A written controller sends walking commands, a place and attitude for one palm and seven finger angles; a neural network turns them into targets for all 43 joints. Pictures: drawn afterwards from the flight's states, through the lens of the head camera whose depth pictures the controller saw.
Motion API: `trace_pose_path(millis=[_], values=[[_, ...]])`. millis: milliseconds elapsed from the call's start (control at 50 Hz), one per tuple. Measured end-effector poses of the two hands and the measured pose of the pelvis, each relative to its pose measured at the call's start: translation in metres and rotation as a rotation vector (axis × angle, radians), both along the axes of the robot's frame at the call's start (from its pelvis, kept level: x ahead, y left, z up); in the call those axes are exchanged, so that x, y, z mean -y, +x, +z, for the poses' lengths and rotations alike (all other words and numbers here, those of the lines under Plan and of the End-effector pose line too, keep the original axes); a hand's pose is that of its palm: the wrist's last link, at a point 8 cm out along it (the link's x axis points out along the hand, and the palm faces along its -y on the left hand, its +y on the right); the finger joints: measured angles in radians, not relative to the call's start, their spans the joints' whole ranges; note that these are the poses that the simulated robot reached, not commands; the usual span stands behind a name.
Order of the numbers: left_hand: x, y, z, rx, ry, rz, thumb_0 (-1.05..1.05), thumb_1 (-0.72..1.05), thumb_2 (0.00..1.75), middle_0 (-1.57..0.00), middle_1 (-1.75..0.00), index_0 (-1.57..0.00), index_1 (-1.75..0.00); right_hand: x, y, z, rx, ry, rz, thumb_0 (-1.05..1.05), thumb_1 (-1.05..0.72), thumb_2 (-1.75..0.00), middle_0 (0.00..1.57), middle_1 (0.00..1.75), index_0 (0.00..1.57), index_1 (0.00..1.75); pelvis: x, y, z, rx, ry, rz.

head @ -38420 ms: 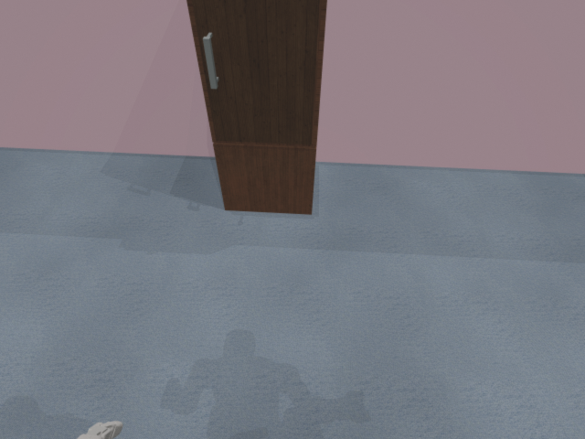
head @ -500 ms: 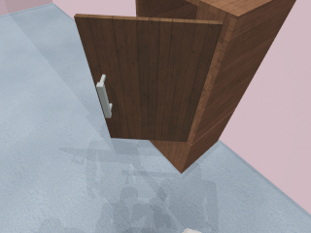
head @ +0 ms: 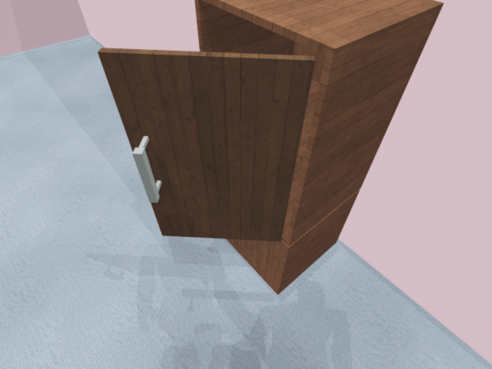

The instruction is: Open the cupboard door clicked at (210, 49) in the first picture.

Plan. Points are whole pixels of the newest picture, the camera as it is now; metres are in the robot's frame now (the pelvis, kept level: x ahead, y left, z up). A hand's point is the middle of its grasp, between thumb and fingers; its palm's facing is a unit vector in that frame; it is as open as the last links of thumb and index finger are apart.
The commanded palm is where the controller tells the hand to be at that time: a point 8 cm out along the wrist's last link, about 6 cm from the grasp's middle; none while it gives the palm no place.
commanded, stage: come to a stop and stand still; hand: left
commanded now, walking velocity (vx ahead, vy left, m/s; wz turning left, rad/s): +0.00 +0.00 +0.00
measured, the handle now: (149, 170) +0.53 +0.26 -0.02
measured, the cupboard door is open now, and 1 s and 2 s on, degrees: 47 47 47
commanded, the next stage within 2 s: look again from close up in 0.22 s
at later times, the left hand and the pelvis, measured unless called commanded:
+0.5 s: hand out of the picture -0.02 +0.16 -0.17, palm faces +0.04 -0.98 -0.18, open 7.3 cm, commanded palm none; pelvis +0.00 +0.01 +0.00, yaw +1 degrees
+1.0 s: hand out of the picture +0.07 +0.22 -0.14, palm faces +0.17 -0.96 -0.21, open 7.2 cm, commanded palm +0.10 +0.26 -0.07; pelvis +0.00 +0.03 +0.00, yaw -1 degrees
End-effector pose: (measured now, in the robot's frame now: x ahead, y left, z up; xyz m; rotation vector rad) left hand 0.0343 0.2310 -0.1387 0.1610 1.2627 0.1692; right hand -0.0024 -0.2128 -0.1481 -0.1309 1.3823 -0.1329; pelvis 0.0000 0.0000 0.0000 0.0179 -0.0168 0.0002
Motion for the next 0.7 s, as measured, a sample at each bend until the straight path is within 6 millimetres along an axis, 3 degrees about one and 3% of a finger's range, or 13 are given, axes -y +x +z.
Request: trace_pose_path(millis=[200,380,480,700], values=[[0.019,-0.049,-0.004,-0.118,-0.033,0.040,0.00,0.92,0.90,-0.20,-0.30,-0.20,-0.30,0.006,-0.006,0.001,-0.028,0.008,0.018,0.01,-0.91,-0.90,0.20,0.30,0.20,0.30,0.008,0.000,0.002,0.005,-0.004,0.008],[0.034,-0.070,-0.006,-0.156,-0.050,0.052,0.00,0.91,0.90,-0.20,-0.30,-0.20,-0.30,0.007,-0.011,-0.002,-0.041,0.007,0.010,0.01,-0.91,-0.90,0.20,0.30,0.20,0.30,0.007,-0.003,0.000,-0.005,-0.026,0.009],[0.022,-0.067,-0.006,-0.145,-0.040,0.034,0.00,0.91,0.90,-0.21,-0.30,-0.20,-0.30,-0.004,-0.009,-0.010,0.013,0.018,-0.012,0.01,-0.91,-0.90,0.20,0.30,0.20,0.30,-0.005,-0.005,-0.005,0.003,-0.033,0.011],[-0.015,-0.033,0.004,-0.064,0.011,0.013,0.01,0.92,0.90,-0.20,-0.30,-0.20,-0.30,-0.043,-0.027,-0.011,-0.013,0.076,-0.007,0.01,-0.91,-0.90,0.20,0.30,0.20,0.30,-0.023,-0.003,-0.001,0.004,-0.006,-0.003]])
